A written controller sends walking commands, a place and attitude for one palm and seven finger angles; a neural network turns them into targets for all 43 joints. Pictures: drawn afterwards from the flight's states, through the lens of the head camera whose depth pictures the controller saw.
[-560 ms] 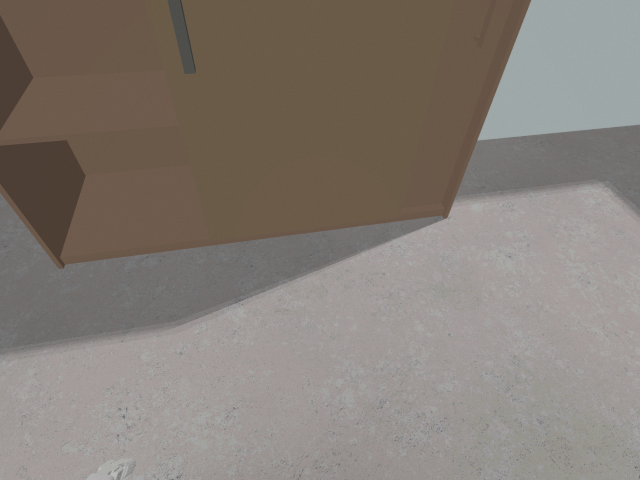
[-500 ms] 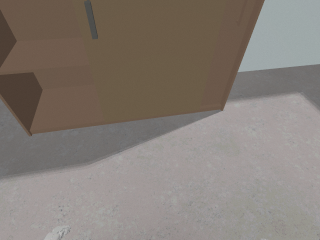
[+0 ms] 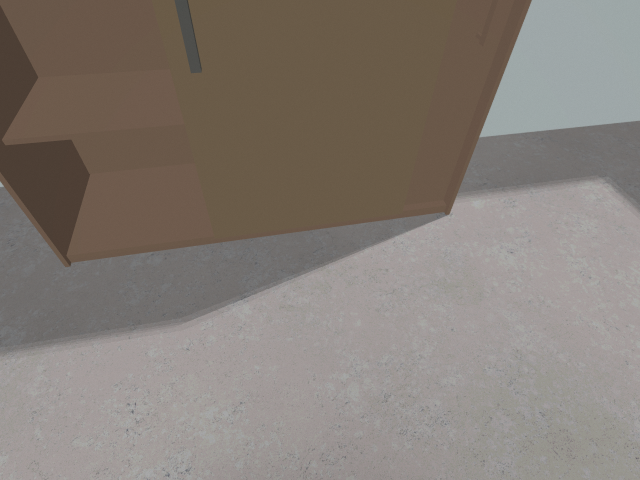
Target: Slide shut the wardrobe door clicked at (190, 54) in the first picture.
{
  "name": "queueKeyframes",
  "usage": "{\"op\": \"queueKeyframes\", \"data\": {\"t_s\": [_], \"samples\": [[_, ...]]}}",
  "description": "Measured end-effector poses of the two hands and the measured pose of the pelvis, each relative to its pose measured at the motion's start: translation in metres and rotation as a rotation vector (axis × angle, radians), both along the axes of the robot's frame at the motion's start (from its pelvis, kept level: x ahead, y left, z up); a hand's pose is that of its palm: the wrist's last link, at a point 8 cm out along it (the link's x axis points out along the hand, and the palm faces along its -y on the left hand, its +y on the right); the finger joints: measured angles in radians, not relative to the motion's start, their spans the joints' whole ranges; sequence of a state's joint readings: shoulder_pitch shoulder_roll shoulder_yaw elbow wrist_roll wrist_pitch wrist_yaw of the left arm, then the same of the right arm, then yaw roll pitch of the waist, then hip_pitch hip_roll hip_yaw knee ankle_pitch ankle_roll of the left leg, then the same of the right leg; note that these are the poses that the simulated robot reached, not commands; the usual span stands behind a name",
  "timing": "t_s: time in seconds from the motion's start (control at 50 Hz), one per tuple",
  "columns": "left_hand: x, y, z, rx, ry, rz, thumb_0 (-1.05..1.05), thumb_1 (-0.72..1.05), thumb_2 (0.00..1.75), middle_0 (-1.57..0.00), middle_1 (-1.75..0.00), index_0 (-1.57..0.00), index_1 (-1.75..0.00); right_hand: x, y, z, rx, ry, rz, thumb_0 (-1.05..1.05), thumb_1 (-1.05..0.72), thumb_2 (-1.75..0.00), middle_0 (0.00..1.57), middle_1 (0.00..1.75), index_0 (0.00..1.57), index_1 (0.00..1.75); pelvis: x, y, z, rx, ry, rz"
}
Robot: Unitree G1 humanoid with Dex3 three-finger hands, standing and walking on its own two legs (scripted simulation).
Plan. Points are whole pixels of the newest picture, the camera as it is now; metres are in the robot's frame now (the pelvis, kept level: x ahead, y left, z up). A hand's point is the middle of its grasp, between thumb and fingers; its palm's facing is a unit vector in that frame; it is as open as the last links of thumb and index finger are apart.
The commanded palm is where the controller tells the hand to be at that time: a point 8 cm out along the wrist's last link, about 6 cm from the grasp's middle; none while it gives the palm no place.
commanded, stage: stand and wait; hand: right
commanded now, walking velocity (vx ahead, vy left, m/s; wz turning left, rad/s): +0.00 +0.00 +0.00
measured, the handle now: (189, 33) +1.09 +0.40 +0.08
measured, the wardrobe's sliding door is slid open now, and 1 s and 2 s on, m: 0.57 0.57 0.57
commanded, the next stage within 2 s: look at it before walking up in 0.26 s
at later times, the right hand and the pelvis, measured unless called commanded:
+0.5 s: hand out of the picture +0.08 -0.24 -0.15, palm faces -0.03 +0.94 -0.33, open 7.3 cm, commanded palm none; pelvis +0.00 +0.00 +0.00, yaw +0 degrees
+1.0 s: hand out of the picture +0.08 -0.25 -0.15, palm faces -0.03 +0.94 -0.33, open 7.3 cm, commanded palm none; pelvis +0.00 +0.00 +0.00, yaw +1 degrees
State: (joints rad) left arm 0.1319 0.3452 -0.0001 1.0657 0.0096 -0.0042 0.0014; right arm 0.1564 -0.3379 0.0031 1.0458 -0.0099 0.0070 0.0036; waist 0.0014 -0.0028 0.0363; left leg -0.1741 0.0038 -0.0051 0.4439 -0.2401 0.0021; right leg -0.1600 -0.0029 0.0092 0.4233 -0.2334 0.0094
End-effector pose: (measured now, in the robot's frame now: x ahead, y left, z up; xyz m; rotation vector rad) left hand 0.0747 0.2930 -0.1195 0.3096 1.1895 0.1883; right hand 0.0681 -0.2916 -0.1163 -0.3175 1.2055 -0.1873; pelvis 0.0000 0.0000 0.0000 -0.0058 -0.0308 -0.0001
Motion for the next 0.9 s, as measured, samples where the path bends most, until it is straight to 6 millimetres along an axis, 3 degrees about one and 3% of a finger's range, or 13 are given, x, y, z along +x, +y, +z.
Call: {"op": "queueKeyframes", "data": {"t_s": [0.26, 0.9], "samples": [[-0.018, 0.002, -0.002, -0.005, 0.029, 0.02, 0.0, 0.9, 0.9, -0.2, -0.3, -0.2, -0.3, 0.002, 0.001, 0.002, -0.001, -0.006, 0.008, 0.0, -0.91, -0.9, 0.2, 0.3, 0.2, 0.3, -0.005, 0.001, 0.002, 0.001, -0.002, 0.004], [-0.003, 0.001, 0.002, -0.002, 0.011, 0.015, 0.0, 0.9, 0.9, -0.2, -0.3, -0.2, -0.3, 0.004, 0.001, 0.002, 0.003, 0.005, 0.005, 0.0, -0.91, -0.9, 0.2, 0.3, 0.2, 0.3, 0.001, 0.001, 0.004, 0.002, 0.001, 0.009]]}}
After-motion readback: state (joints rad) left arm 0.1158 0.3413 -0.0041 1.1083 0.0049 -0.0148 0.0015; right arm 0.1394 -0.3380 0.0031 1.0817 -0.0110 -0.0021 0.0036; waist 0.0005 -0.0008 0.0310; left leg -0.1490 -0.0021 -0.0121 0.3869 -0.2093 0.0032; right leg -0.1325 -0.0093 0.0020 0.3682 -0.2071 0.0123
